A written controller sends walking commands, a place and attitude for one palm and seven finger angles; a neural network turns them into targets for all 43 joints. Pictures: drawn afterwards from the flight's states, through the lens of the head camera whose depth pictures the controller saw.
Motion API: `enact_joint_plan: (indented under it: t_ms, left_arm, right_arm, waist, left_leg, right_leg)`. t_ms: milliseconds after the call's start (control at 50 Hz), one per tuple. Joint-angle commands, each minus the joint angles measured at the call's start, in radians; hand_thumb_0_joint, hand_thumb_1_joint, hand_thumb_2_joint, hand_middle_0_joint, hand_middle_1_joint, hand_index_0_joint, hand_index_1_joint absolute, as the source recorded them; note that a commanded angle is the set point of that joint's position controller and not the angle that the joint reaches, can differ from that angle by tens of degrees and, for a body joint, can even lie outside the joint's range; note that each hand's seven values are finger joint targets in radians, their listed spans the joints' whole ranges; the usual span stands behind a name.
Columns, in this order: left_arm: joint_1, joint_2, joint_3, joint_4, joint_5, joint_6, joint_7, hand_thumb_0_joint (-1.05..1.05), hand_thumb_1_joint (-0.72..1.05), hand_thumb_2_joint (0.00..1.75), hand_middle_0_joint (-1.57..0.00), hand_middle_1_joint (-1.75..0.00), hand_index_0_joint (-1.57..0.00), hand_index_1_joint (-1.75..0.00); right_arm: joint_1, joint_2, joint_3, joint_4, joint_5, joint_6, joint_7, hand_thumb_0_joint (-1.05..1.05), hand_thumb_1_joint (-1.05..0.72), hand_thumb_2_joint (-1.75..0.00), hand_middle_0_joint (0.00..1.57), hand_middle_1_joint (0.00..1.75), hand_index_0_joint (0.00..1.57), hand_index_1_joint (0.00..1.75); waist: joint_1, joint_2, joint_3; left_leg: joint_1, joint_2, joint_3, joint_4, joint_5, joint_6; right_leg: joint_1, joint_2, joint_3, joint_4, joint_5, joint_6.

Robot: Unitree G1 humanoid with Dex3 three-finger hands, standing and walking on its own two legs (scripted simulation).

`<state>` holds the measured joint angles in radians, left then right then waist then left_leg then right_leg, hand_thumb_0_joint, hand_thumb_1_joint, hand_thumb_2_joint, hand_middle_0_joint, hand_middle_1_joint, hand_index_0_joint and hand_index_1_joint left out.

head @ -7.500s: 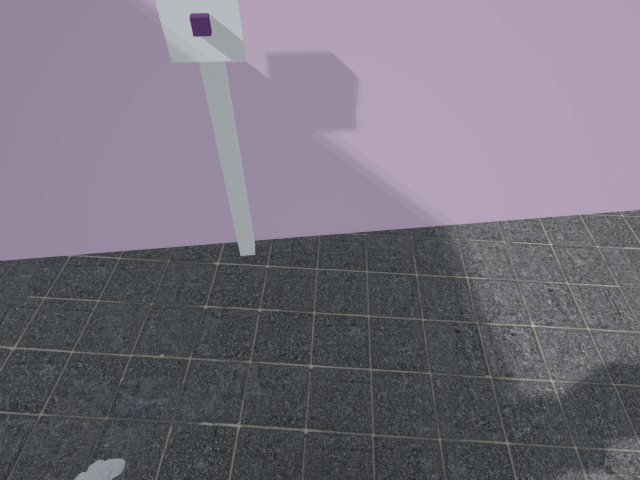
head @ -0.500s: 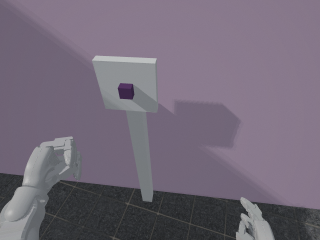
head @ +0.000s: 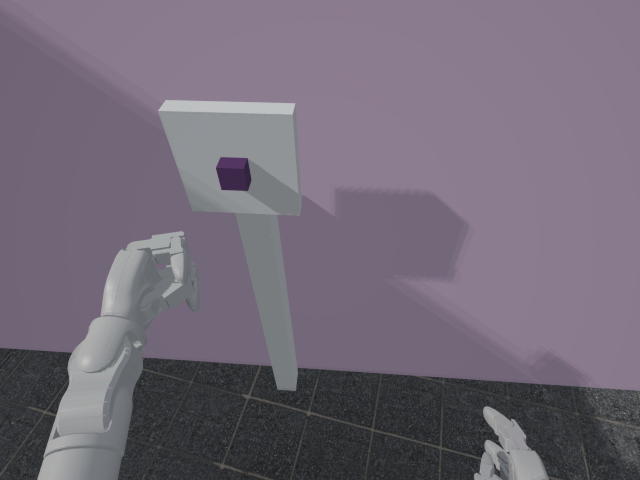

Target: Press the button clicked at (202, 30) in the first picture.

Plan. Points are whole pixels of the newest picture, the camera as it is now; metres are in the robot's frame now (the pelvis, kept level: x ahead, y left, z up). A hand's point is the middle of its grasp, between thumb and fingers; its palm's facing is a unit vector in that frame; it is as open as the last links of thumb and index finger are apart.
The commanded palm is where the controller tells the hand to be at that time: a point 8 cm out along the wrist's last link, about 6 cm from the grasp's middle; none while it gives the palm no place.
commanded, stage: aim a knuckle at the button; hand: left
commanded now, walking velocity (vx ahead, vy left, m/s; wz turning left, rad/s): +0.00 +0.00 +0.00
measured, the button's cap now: (234, 172) +0.49 +0.16 +0.13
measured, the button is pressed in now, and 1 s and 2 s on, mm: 0 0 0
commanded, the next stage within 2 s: press the button with the knuckle in 1.34 s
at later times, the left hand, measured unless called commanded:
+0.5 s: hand (231, 246) +0.37 +0.15 +0.11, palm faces -0.01 -1.00 -0.01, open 3.1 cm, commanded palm +0.35 +0.20 +0.10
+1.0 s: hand (239, 243) +0.38 +0.14 +0.10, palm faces -0.01 -1.00 +0.00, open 3.1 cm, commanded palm +0.36 +0.19 +0.10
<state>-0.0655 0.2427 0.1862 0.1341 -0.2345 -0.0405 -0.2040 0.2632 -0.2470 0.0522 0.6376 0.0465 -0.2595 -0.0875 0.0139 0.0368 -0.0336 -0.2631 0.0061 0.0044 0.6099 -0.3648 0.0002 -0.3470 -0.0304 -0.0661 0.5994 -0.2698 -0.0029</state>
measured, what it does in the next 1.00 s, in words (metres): stands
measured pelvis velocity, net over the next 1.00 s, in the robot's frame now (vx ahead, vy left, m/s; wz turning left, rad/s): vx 0.00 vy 0.00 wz -0.02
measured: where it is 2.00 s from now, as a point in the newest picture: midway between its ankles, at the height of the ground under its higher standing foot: outside the picture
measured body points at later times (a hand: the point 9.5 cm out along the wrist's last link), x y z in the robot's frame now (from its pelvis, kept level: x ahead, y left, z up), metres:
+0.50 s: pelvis +0.00 +0.00 +0.00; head +0.02 -0.01 +0.45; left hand +0.37 +0.20 +0.11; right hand +0.14 -0.24 -0.10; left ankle -0.03 +0.12 -0.73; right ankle +0.03 -0.12 -0.73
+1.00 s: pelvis +0.00 +0.00 +0.00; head +0.02 -0.01 +0.44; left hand +0.38 +0.19 +0.10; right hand +0.10 -0.25 -0.11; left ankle -0.03 +0.12 -0.73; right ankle +0.03 -0.12 -0.73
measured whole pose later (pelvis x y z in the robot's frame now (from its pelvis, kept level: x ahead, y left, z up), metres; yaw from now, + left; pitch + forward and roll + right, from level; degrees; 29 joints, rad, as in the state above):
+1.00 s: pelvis +0.00 +0.00 +0.00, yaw -1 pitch +5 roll +0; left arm -0.40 0.20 0.17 0.56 -0.17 -0.21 -0.10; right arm 0.31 -0.25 0.02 0.65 0.03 -0.10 -0.04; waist -0.03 0.02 -0.05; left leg -0.36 0.01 0.03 0.65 -0.37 0.00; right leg -0.45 -0.02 -0.04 0.64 -0.27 0.00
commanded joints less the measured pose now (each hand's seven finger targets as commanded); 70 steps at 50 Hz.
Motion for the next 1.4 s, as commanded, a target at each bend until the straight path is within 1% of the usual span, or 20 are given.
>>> enact_joint_plan:
  t_ms: [0, 60, 180, 300, 360, 380, 520, 560, 600, 640, 700, 880, 900, 980, 1020, 1080, 1120, 1220, 1320, 1380]
  left_arm:
    - [-0.316, 0.157, 0.066, -0.181, 0.000, -0.078, 0.022, 0.00, 0.90, 0.90, -1.30, -1.50, -1.30, -1.50]
    - [-0.341, 0.131, 0.044, -0.191, 0.009, -0.098, 0.034, 0.00, 0.90, 0.90, -1.30, -1.50, -1.30, -1.50]
    - [-0.399, 0.124, 0.034, -0.085, 0.022, -0.107, 0.055, 0.00, 0.90, 0.90, -1.30, -1.50, -1.30, -1.50]
    - [-0.569, 0.134, 0.025, -0.022, 0.037, -0.131, 0.073, 0.00, 0.90, 0.90, -1.30, -1.50, -1.30, -1.50]
    - [-0.589, 0.079, -0.015, 0.010, 0.036, -0.154, 0.077, 0.00, 0.90, 0.90, -1.30, -1.50, -1.30, -1.50]
    - [-0.578, 0.112, 0.010, 0.051, 0.040, -0.157, 0.083, 0.00, 0.90, 0.90, -1.30, -1.50, -1.30, -1.50]
    - [-0.684, 0.116, 0.016, 0.166, 0.061, -0.171, 0.102, 0.00, 0.90, 0.90, -1.30, -1.50, -1.30, -1.50]
    - [-0.701, 0.138, 0.043, 0.169, 0.062, -0.189, 0.111, 0.00, 0.90, 0.90, -1.30, -1.50, -1.30, -1.50]
    - [-0.738, 0.132, 0.034, 0.187, 0.064, -0.207, 0.111, 0.00, 0.90, 0.90, -1.30, -1.50, -1.30, -1.50]
    - [-0.758, 0.142, 0.044, 0.204, 0.063, -0.223, 0.109, 0.00, 0.90, 0.90, -1.30, -1.50, -1.30, -1.50]
    - [-0.692, 0.133, 0.042, 0.221, 0.065, -0.236, 0.098, 0.00, 0.90, 0.90, -1.30, -1.50, -1.30, -1.50]
    - [-0.736, 0.102, 0.009, 0.188, 0.059, -0.239, 0.100, 0.00, 0.90, 0.90, -1.30, -1.50, -1.30, -1.50]
    - [-0.748, 0.081, -0.010, 0.181, 0.060, -0.240, 0.102, 0.00, 0.90, 0.90, -1.30, -1.50, -1.30, -1.50]
    - [-0.739, 0.134, 0.031, 0.195, 0.069, -0.245, 0.116, 0.00, 0.90, 0.90, -1.30, -1.50, -1.30, -1.50]
    - [-0.746, 0.094, 0.000, 0.177, 0.072, -0.245, 0.117, 0.00, 0.90, 0.90, -1.30, -1.50, -1.30, -1.50]
    - [-0.708, 0.099, 0.007, 0.209, 0.068, -0.234, 0.117, 0.00, 0.90, 0.90, -1.30, -1.50, -1.30, -1.50]
    - [-0.759, 0.060, -0.030, 0.209, 0.070, -0.227, 0.118, 0.00, 0.90, 0.90, -1.30, -1.50, -1.30, -1.50]
    - [-0.796, 0.079, -0.013, 0.245, 0.075, -0.222, 0.132, 0.00, 0.90, 0.90, -1.30, -1.50, -1.30, -1.50]
    - [-0.853, 0.137, 0.031, 0.250, 0.082, -0.245, 0.135, 0.00, 0.90, 0.90, -1.30, -1.50, -1.30, -1.50]
    - [-0.809, 0.094, -0.001, 0.269, 0.076, -0.248, 0.121, 0.00, 0.90, 0.90, -1.30, -1.50, -1.30, -1.50]
  right_arm:
    - [-0.085, -0.112, -0.050, -0.155, 0.000, -0.039, -0.006, 0.00, -0.90, -0.90, 0.20, 0.30, 0.20, 0.30]
    - [-0.080, -0.105, -0.053, -0.158, -0.002, -0.031, 0.000, 0.00, -0.90, -0.90, 0.20, 0.30, 0.20, 0.30]
    - [-0.064, -0.114, -0.055, -0.141, -0.004, -0.001, 0.007, 0.00, -0.90, -0.90, 0.20, 0.30, 0.20, 0.30]
    - [-0.055, -0.112, -0.058, -0.133, -0.003, 0.031, 0.004, 0.00, -0.90, -0.90, 0.20, 0.30, 0.20, 0.30]
    - [-0.039, -0.108, -0.060, -0.129, -0.006, 0.033, 0.010, 0.00, -0.90, -0.90, 0.20, 0.30, 0.20, 0.30]
    - [-0.029, -0.115, -0.063, -0.123, -0.007, 0.039, 0.011, 0.00, -0.90, -0.90, 0.20, 0.30, 0.20, 0.30]
    - [-0.010, -0.116, -0.065, -0.117, -0.008, 0.083, 0.023, 0.00, -0.90, -0.90, 0.20, 0.30, 0.20, 0.30]
    - [-0.005, -0.117, -0.070, -0.119, -0.010, 0.090, 0.025, 0.00, -0.90, -0.90, 0.20, 0.30, 0.20, 0.30]
    - [0.001, -0.118, -0.070, -0.120, -0.012, 0.097, 0.026, 0.00, -0.90, -0.90, 0.20, 0.30, 0.20, 0.30]
    - [0.008, -0.118, -0.071, -0.115, -0.012, 0.103, 0.027, 0.00, -0.90, -0.90, 0.20, 0.30, 0.20, 0.30]
    - [0.006, -0.116, -0.072, -0.129, -0.010, 0.109, 0.033, 0.00, -0.90, -0.90, 0.20, 0.30, 0.20, 0.30]
    - [0.012, -0.121, -0.077, -0.132, -0.009, 0.116, 0.033, 0.00, -0.90, -0.90, 0.20, 0.30, 0.20, 0.30]
    - [0.005, -0.118, -0.076, -0.133, -0.007, 0.114, 0.033, 0.00, -0.90, -0.90, 0.20, 0.30, 0.20, 0.30]
    - [0.006, -0.123, -0.074, -0.127, -0.011, 0.116, 0.030, 0.00, -0.90, -0.90, 0.20, 0.30, 0.20, 0.30]
    - [-0.006, -0.113, -0.070, -0.134, -0.009, 0.113, 0.033, 0.00, -0.90, -0.90, 0.20, 0.30, 0.20, 0.30]
    - [-0.003, -0.120, -0.070, -0.132, -0.010, 0.116, 0.033, 0.00, -0.90, -0.90, 0.20, 0.30, 0.20, 0.30]
    - [-0.008, -0.116, -0.068, -0.134, -0.007, 0.115, 0.033, 0.00, -0.90, -0.90, 0.20, 0.30, 0.20, 0.30]
    - [-0.014, -0.117, -0.064, -0.136, -0.009, 0.119, 0.030, 0.00, -0.90, -0.90, 0.20, 0.30, 0.20, 0.30]
    - [-0.009, -0.117, -0.064, -0.134, -0.013, 0.121, 0.023, 0.00, -0.90, -0.90, 0.20, 0.30, 0.20, 0.30]
    - [-0.001, -0.115, -0.063, -0.136, -0.013, 0.119, 0.028, 0.00, -0.90, -0.90, 0.20, 0.30, 0.20, 0.30]
  waist:
    - [0.000, -0.036, -0.199]
    - [0.003, 0.020, -0.232]
    - [-0.012, -0.060, -0.195]
    - [-0.032, -0.018, -0.243]
    - [-0.031, -0.013, -0.280]
    - [-0.031, -0.064, -0.281]
    - [-0.039, -0.050, -0.251]
    - [-0.029, -0.028, -0.294]
    - [-0.040, -0.073, -0.298]
    - [-0.039, -0.037, -0.317]
    - [-0.023, -0.036, -0.318]
    - [-0.044, -0.060, -0.295]
    - [-0.045, -0.023, -0.292]
    - [-0.037, -0.061, -0.296]
    - [-0.036, -0.005, -0.292]
    - [-0.038, -0.076, -0.282]
    - [-0.051, -0.050, -0.252]
    - [-0.051, -0.057, -0.245]
    - [-0.042, -0.032, -0.316]
    - [-0.044, -0.039, -0.318]
  left_leg:
    - [-0.037, -0.010, -0.006, -0.096, 0.266, 0.008]
    - [-0.012, -0.011, -0.003, -0.093, 0.303, 0.001]
    - [-0.049, -0.007, -0.003, -0.091, 0.272, 0.006]
    - [-0.042, -0.011, 0.003, -0.078, 0.250, 0.009]
    - [-0.016, -0.009, -0.002, -0.068, 0.309, 0.004]
    - [-0.036, -0.005, -0.005, -0.065, 0.310, 0.006]
    - [-0.079, -0.010, 0.005, -0.061, 0.292, 0.005]
    - [-0.072, -0.013, 0.014, -0.053, 0.298, 0.007]
    - [-0.085, -0.011, 0.012, -0.051, 0.288, 0.011]
    - [-0.087, -0.014, 0.016, -0.048, 0.276, 0.010]
    - [-0.095, -0.012, 0.016, -0.053, 0.292, 0.010]
    - [-0.087, -0.008, 0.009, -0.056, 0.251, 0.013]
    - [-0.078, -0.009, 0.011, -0.056, 0.248, 0.012]
    - [-0.093, -0.008, 0.008, -0.059, 0.223, 0.014]
    - [-0.081, -0.010, 0.009, -0.062, 0.230, 0.010]
    - [-0.094, -0.007, 0.008, -0.062, 0.228, 0.012]
    - [-0.092, -0.008, 0.005, -0.065, 0.206, 0.009]
    - [-0.111, -0.011, 0.007, -0.062, 0.144, 0.012]
    - [-0.105, -0.015, 0.009, -0.050, 0.169, 0.014]
    - [-0.102, -0.012, 0.010, -0.045, 0.217, 0.011]
  right_leg:
    - [0.153, 0.014, 0.016, -0.057, 0.218, -0.011]
    - [0.154, 0.013, 0.015, -0.045, 0.253, -0.016]
    - [0.138, 0.018, 0.016, -0.049, 0.238, -0.013]
    - [0.129, 0.015, 0.029, -0.046, 0.222, -0.015]
    - [0.132, 0.017, 0.022, -0.028, 0.286, -0.019]
    - [0.140, 0.020, 0.020, -0.024, 0.286, -0.018]
    - [0.120, 0.017, 0.027, -0.019, 0.290, -0.018]
    - [0.138, 0.017, 0.036, -0.014, 0.306, -0.019]
    - [0.145, 0.020, 0.037, -0.014, 0.302, -0.016]
    - [0.145, 0.020, 0.043, -0.011, 0.297, -0.018]
    - [0.159, 0.021, 0.037, -0.004, 0.309, -0.023]
    - [0.112, 0.029, 0.029, -0.012, 0.254, -0.021]
    - [0.102, 0.027, 0.032, -0.012, 0.253, -0.022]
    - [0.118, 0.027, 0.035, -0.015, 0.228, -0.021]
    - [0.108, 0.024, 0.034, -0.012, 0.234, -0.024]
    - [0.113, 0.027, 0.030, -0.016, 0.233, -0.021]
    - [0.078, 0.026, 0.027, -0.018, 0.212, -0.021]
    - [0.064, 0.024, 0.035, -0.027, 0.150, -0.018]
    - [0.105, 0.021, 0.048, -0.011, 0.183, -0.020]
    - [0.113, 0.024, 0.039, -0.001, 0.238, -0.023]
